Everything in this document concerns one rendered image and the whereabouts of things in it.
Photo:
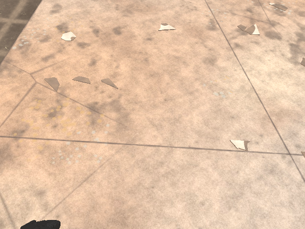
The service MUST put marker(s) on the left robot hand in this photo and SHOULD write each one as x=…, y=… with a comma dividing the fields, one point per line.
x=42, y=224

